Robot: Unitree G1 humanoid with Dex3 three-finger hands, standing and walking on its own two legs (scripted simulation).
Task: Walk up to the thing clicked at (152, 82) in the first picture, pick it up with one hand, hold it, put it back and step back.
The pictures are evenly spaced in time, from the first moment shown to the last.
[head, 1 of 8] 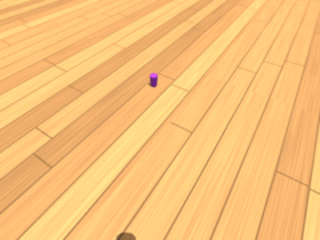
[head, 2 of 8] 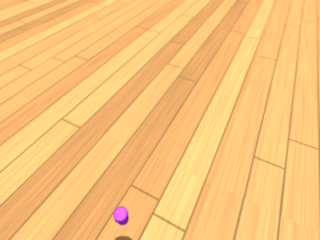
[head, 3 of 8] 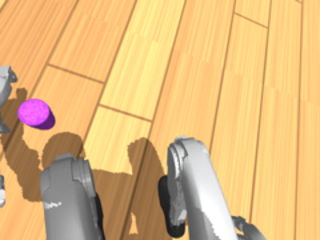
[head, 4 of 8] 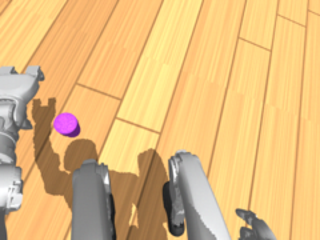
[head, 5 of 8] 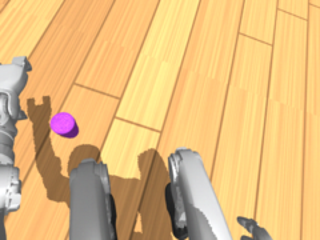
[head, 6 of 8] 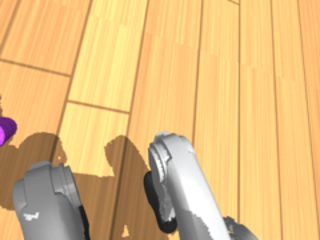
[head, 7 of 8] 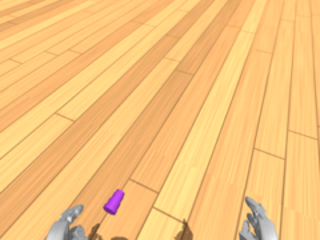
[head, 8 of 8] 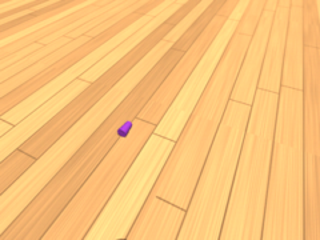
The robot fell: no
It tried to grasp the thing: yes
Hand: left
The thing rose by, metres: 0.01
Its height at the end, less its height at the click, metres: -0.03
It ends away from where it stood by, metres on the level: 0.08
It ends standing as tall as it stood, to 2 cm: no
